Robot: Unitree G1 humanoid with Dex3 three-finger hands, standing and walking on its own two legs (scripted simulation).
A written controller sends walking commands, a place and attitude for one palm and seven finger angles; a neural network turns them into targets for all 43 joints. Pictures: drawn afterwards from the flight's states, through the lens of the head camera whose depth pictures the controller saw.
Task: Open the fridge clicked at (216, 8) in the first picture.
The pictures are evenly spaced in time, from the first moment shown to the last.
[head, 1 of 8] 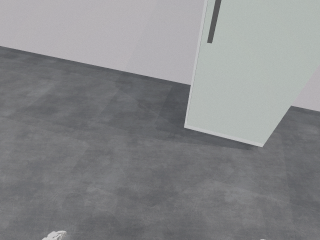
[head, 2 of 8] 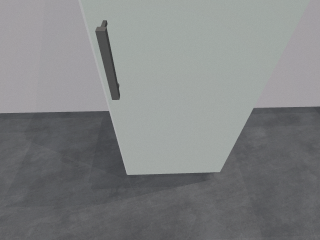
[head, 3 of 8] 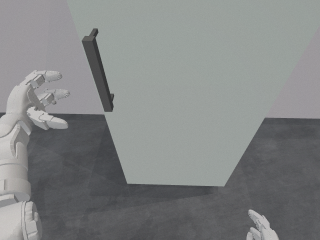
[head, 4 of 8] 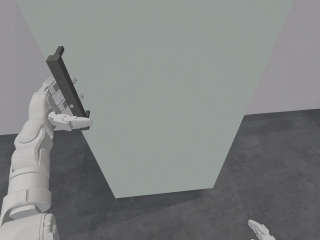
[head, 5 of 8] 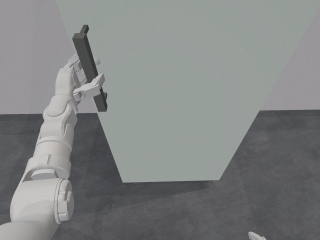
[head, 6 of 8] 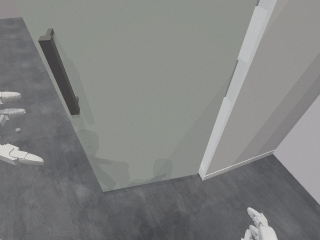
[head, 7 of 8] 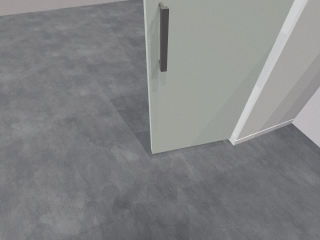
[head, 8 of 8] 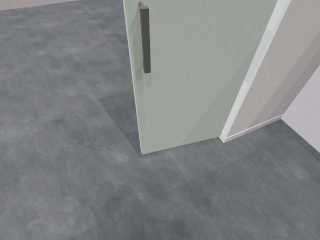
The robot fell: no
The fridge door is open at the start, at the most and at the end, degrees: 0 92 81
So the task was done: yes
